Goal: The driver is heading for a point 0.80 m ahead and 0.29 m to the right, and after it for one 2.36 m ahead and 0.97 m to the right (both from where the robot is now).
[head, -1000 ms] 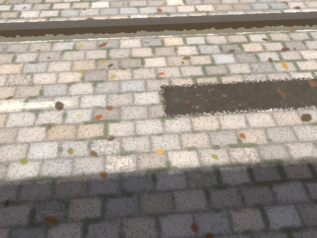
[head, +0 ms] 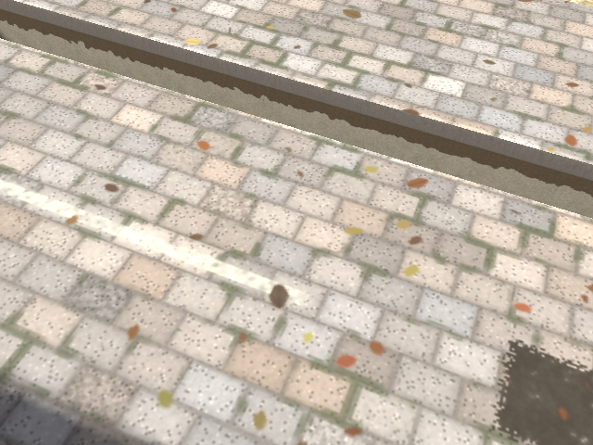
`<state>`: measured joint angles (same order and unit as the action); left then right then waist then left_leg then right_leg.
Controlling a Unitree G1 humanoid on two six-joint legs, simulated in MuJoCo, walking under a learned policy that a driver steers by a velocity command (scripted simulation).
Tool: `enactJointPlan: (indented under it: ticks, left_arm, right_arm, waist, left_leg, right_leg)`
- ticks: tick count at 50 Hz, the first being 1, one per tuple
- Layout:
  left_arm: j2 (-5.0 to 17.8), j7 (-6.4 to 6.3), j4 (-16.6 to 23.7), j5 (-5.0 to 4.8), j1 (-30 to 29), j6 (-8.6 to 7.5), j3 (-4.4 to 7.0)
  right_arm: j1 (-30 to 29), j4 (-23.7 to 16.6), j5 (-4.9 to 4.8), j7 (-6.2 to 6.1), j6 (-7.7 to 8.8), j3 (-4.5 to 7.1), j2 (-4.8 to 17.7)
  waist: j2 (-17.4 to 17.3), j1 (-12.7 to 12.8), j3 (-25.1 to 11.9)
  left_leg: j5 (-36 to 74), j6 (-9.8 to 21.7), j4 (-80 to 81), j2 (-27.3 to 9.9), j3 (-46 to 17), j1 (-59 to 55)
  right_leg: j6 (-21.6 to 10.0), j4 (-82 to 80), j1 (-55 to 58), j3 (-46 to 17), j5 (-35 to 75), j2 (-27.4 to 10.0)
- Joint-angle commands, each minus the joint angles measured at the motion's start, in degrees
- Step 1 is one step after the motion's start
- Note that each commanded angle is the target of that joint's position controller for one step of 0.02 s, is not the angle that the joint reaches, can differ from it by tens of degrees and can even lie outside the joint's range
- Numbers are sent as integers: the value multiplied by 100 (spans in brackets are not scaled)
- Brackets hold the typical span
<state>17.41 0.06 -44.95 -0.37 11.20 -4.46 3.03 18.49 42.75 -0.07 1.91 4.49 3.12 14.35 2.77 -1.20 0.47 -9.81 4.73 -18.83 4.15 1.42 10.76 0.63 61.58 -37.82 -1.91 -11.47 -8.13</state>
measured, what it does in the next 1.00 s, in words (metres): walks ahead: right foot, then left foot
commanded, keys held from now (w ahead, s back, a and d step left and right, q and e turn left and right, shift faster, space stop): w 0.46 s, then w+e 0.54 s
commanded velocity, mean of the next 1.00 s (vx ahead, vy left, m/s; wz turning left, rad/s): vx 0.50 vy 0.00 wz -0.17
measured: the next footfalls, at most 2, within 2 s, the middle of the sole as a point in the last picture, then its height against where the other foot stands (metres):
right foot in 0.30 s outside the picture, level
left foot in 0.84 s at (261, 391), level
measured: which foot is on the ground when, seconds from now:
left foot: down 0.00-0.32, up 0.34-0.82, down 0.84-1.00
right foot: up 0.00-0.28, down 0.30-0.84, up 0.86-1.00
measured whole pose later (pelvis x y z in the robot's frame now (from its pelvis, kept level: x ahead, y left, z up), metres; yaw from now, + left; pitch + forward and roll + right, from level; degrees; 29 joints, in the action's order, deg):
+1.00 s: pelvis +0.53 -0.02 +0.00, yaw -14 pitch +2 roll +1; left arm 17.9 -0.3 -44.1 -1.8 17.5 -2.2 4.3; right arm 11.8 45.4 0.5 0.7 6.1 3.3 14.3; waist 3.2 -0.3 0.4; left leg -10.1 1.4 -23.3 0.4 4.1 14.9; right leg -1.2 66.2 -29.8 -3.3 -18.9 -2.8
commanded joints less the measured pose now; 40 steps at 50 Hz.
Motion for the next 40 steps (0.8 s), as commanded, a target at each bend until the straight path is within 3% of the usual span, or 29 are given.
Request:
enactJointPlan:
  ticks: [1, 5, 8, 10, 13, 14, 15, 16, 17, 18, 19, 20, 21, 22, 25, 28, 32, 36, 38, 40]
  left_arm:
    - [242, -26, 320, 49, 15, 2, 69]
    - [74, 88, 512, -1, -745, -80, -8]
    - [101, 190, 702, -40, -1216, -124, -26]
    - [152, 263, 824, -46, -1372, -153, -21]
    - [316, 312, 812, -29, -1057, -189, 35]
    - [435, 288, 694, -15, -583, -192, 107]
    - [686, 236, 444, 7, 286, -186, 235]
    - [1128, 172, 290, 64, 1314, -166, 335]
    - [1403, 223, 169, 84, 1508, -163, 387]
    - [817, 221, 231, -11, 1452, -160, 242]
    - [641, 193, 286, -23, 1034, -148, 180]
    - [593, 186, 355, 7, 627, -130, 151]
    - [468, 201, 379, 47, 378, -129, 116]
    - [377, 205, 386, 102, 273, -155, 81]
    - [434, 210, 273, 32, 325, -229, 102]
    - [607, 106, 164, 3, 547, -172, 166]
    - [713, 5, 49, -67, 851, -76, 210]
    - [753, -42, -75, -117, 1187, 23, 242]
    - [809, -81, -58, -122, 1121, 67, 278]
    - [767, -101, -17, -105, 984, 119, 280]
  right_arm:
    - [-190, -277, -6, -95, 138, 183, 768]
    - [125, -71, -43, -172, 78, 196, 916]
    - [414, 133, -83, -188, 34, 216, 1015]
    - [498, 245, -104, -209, -13, 233, 1053]
    - [389, 318, -112, -242, -83, 268, 1155]
    - [269, 313, -103, -249, -113, 270, 1194]
    - [240, 295, -68, -257, -136, 216, 1076]
    - [352, 169, 61, -271, -125, 85, 784]
    - [1204, 172, -27, -202, 2, -93, 112]
    - [791, 254, -121, -166, 106, 24, 757]
    - [173, 71, -225, -142, 158, 95, 988]
    - [-153, -6, -181, -170, 173, 71, 914]
    - [-311, -28, -83, -191, 150, 98, 866]
    - [-161, -3, -70, -194, 92, 113, 797]
    - [-72, 22, -13, -240, -43, 92, 575]
    - [-724, -202, 47, -264, -26, 68, 497]
    - [-1498, -349, 7, -192, 76, 26, 379]
    - [-2108, -525, -68, -83, 186, 34, 466]
    - [-2038, -535, -84, -52, 245, 93, 645]
    - [-1477, -378, -81, -68, 291, 180, 812]
  waist:
    - [-579, 169, -17]
    - [-607, -145, 203]
    - [-602, -331, 365]
    - [-631, -324, 411]
    - [-767, -74, 183]
    - [-791, 217, -124]
    - [-673, 608, -703]
    - [59, 902, -1621]
    - [1702, 446, -2295]
    - [978, 712, -2056]
    - [571, 681, -1212]
    - [7, 506, -756]
    - [-105, 352, -427]
    - [66, 161, -404]
    - [120, 11, -264]
    - [9, 129, -20]
    - [91, 381, 92]
    - [189, 559, 171]
    - [292, 426, 125]
    - [375, 82, -83]
  left_leg:
    - [1800, 992, 991, -1470, -942, -123]
    - [1256, 793, 1058, -1406, -699, -335]
    - [1037, 781, 913, -1615, -785, -777]
    - [1197, 717, 698, -1794, -864, -1160]
    - [2292, 532, 181, -1858, -863, -1466]
    - [3274, 431, -393, -1701, -717, -1430]
    - [3691, 273, -1470, -1375, -477, -1072]
    - [1973, 55, -3365, -982, -199, 138]
    - [-2092, -279, -5188, 61, -442, 2380]
    - [-2256, -211, -5770, -237, -1064, 3011]
    - [-1742, -161, -5765, -519, -877, 3327]
    - [-1219, -174, -5478, -811, -692, 3138]
    - [-928, -208, -5134, -977, -635, 2935]
    - [-721, -227, -4945, -1119, -675, 2580]
    - [-495, -383, -4413, -1170, -548, 2379]
    - [245, -580, -3408, -1150, -520, 2776]
    - [1293, -680, -1872, -863, -443, 2400]
    - [1273, -668, -1163, -656, -468, 2086]
    - [959, -576, -886, -631, -556, 1772]
    - [648, -414, -618, -564, -428, 922]
  right_leg:
    - [103, -682, -299, -87, 887, -90]
    - [25, -2145, -155, 72, 1858, 139]
    - [-68, -2690, -219, 105, 1775, 266]
    - [-206, -2938, -298, 74, 1428, 318]
    - [-451, -3181, 373, 242, 792, 542]
    - [-578, -3307, 1119, 445, 754, 755]
    - [-760, -3278, 2404, 485, 951, 805]
    - [-1151, -3113, 4204, -803, 1278, -323]
    - [-2042, -3902, 5978, -3643, -65, -1442]
    - [-1818, -4318, 5849, -3902, -804, -1325]
    - [-1565, -4398, 5095, -3000, -632, -1161]
    - [-1450, -4508, 4249, -2376, -2, -960]
    - [-1422, -4668, 3593, -1933, 563, -752]
    - [-1396, -4830, 3218, -1645, 823, -612]
    - [-1540, -5197, 2746, -1206, 1261, -426]
    - [-1555, -5380, 2780, -999, 1376, -346]
    - [-1311, -5291, 2769, -718, 1091, -99]
    - [-1276, -4924, 3003, -1051, 753, -263]
    - [-1171, -4656, 3162, -1355, 572, -388]
    - [-1008, -4118, 3092, -1438, 784, -284]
